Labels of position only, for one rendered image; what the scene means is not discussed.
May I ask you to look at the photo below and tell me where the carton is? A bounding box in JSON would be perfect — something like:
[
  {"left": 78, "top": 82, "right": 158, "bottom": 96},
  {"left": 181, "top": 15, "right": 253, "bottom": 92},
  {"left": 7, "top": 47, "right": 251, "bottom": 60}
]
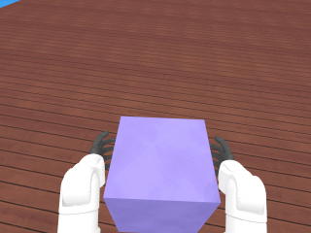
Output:
[{"left": 103, "top": 116, "right": 221, "bottom": 233}]

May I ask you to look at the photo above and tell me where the left robot forearm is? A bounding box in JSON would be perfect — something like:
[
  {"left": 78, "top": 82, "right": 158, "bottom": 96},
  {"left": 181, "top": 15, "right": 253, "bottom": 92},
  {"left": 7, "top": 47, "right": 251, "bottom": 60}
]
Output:
[{"left": 57, "top": 153, "right": 106, "bottom": 233}]

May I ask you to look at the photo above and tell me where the right robot forearm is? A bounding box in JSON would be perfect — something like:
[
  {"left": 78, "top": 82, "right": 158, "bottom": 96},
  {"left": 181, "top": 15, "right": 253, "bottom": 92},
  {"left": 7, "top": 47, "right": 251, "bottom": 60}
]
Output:
[{"left": 218, "top": 160, "right": 267, "bottom": 233}]

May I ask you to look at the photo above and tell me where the robot right hand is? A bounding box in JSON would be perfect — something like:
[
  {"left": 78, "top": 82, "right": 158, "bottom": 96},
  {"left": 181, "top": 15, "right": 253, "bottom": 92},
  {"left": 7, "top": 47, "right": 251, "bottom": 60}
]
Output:
[{"left": 209, "top": 136, "right": 234, "bottom": 177}]

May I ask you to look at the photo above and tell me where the robot left hand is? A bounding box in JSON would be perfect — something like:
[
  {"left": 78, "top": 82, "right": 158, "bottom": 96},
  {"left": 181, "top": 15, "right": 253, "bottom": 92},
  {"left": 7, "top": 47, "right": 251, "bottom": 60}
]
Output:
[{"left": 89, "top": 130, "right": 116, "bottom": 170}]

